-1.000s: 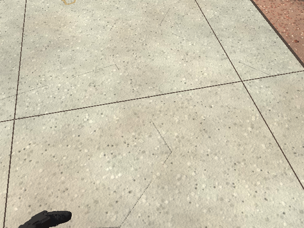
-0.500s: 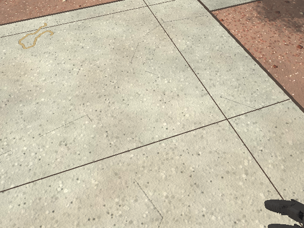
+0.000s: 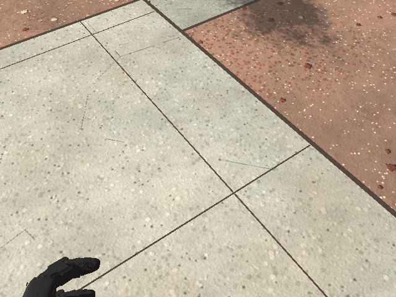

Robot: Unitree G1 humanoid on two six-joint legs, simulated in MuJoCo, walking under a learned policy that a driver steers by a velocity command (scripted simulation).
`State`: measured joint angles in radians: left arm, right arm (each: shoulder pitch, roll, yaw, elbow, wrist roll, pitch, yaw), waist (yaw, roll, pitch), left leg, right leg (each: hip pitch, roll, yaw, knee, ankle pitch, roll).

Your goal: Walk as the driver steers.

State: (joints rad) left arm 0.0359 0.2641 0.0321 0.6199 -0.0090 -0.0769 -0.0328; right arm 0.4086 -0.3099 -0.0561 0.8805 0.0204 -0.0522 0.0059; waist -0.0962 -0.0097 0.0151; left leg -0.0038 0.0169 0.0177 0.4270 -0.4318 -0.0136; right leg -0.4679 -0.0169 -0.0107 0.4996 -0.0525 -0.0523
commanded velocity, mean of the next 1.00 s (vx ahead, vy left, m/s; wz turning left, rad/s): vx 0.50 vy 0.00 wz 0.01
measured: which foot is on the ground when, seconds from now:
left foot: down 0.00-0.00, up 0.02-0.50, down 0.52-1.00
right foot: down 0.00-0.52, up 0.54-1.00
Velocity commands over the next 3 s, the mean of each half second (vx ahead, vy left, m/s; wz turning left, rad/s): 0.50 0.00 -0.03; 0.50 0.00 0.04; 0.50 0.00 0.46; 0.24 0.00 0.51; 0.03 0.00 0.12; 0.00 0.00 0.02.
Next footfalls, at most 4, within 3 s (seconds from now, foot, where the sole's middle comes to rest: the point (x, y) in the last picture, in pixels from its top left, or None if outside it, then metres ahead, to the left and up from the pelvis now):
0.52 left None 0.45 0.13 -0.76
1.04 right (221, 220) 0.73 -0.11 -0.76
1.56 left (135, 179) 0.95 0.20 -0.76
2.02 right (160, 134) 1.17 0.10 -0.76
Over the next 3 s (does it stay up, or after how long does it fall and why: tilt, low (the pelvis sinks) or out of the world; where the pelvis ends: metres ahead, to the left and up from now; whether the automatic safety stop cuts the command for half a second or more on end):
stays up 1.03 0.18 0.01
